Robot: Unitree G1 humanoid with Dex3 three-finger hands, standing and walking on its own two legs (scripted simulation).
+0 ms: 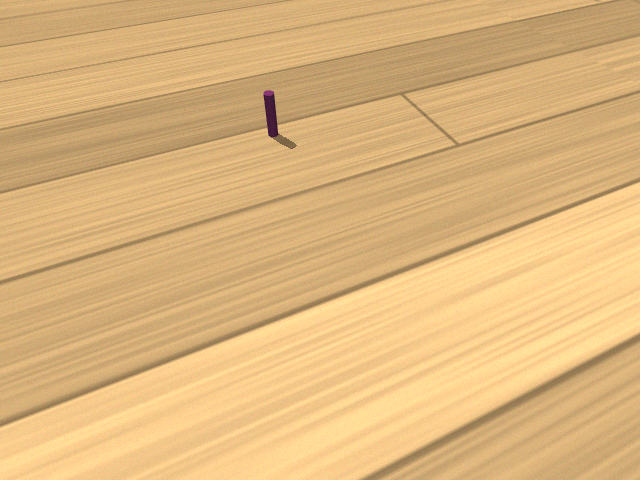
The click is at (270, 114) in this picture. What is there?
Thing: slim round
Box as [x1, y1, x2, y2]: [263, 90, 277, 136]
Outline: 267,90 263,94 268,134 270,136 277,135 274,97 273,92
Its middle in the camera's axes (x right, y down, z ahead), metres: -0.26 -0.68 +2.06
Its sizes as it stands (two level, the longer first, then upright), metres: 0.054 0.054 0.242
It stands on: the floor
